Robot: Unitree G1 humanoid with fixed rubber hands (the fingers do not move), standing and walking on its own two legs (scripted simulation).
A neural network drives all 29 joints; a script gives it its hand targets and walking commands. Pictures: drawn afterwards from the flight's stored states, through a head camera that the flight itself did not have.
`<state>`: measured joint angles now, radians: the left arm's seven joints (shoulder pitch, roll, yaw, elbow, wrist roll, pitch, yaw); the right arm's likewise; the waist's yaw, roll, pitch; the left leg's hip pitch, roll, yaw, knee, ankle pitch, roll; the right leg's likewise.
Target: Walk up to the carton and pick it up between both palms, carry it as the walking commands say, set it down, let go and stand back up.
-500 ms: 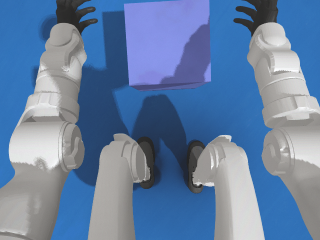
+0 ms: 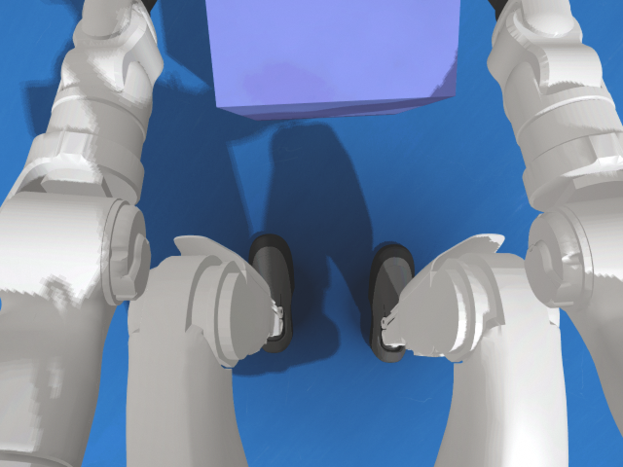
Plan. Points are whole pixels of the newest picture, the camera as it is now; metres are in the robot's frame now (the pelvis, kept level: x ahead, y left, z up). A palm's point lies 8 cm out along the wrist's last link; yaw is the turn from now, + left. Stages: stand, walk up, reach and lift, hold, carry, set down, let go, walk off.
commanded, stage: reach and lift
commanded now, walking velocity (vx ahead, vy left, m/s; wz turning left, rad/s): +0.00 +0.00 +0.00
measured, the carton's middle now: (326, 19) +0.55 +0.02 -0.25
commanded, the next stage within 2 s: none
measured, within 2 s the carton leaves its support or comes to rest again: leaves its support in 1.64 s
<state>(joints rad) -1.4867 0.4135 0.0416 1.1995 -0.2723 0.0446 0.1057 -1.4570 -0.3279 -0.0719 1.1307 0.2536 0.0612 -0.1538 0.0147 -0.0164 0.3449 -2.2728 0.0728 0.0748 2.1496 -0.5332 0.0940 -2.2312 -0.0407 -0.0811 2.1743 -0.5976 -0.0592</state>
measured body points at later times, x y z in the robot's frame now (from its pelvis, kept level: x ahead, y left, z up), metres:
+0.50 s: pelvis -0.01 +0.00 -0.01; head +0.36 +0.02 +0.24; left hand +0.56 +0.21 -0.18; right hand +0.56 -0.15 -0.18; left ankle +0.12 +0.10 -0.34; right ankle +0.11 -0.10 -0.34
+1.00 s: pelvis -0.01 +0.00 -0.01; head +0.37 +0.02 +0.23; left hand +0.56 +0.18 -0.19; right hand +0.56 -0.13 -0.19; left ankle +0.12 +0.10 -0.34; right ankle +0.11 -0.10 -0.34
